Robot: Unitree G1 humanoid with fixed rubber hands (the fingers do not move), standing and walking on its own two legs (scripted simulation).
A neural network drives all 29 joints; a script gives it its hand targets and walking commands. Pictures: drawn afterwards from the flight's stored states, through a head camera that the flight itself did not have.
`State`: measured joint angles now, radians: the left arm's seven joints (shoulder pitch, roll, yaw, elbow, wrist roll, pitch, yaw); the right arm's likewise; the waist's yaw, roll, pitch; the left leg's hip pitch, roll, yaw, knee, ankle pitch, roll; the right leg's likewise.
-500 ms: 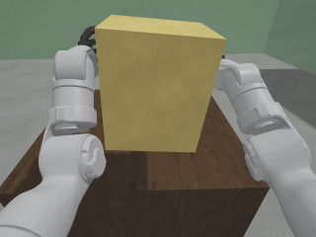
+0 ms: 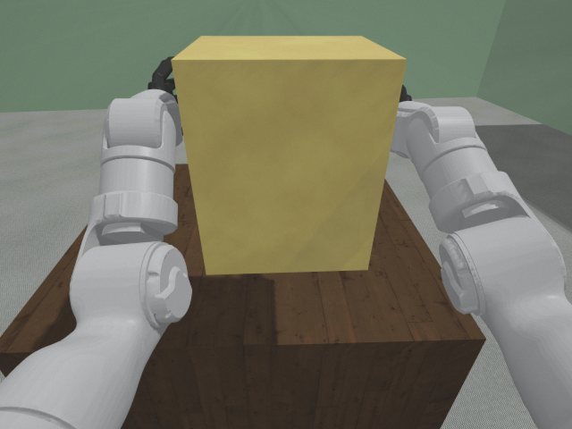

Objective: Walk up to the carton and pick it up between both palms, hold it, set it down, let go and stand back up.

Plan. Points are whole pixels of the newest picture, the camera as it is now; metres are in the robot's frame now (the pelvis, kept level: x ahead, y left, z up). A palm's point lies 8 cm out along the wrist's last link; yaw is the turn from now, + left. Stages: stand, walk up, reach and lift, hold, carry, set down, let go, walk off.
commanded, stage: hold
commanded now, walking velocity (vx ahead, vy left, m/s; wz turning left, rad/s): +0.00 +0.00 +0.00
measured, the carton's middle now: (285, 153) +0.34 -0.02 +0.30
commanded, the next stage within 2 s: none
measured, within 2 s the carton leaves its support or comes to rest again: neither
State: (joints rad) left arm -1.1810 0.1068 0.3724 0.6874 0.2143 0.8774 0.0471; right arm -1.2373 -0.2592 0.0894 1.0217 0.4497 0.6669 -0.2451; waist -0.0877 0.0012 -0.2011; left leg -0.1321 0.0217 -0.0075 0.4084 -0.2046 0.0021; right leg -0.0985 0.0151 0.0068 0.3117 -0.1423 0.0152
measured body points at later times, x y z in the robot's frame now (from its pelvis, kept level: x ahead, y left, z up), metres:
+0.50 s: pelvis +0.00 +0.01 +0.00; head -0.11 +0.03 +0.44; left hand +0.37 +0.15 +0.36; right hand +0.37 -0.15 +0.33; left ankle +0.02 +0.12 -0.75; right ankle +0.02 -0.13 -0.75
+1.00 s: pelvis +0.00 +0.00 +0.00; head -0.10 +0.01 +0.44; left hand +0.39 +0.13 +0.35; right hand +0.38 -0.17 +0.32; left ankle +0.02 +0.12 -0.75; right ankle +0.02 -0.13 -0.75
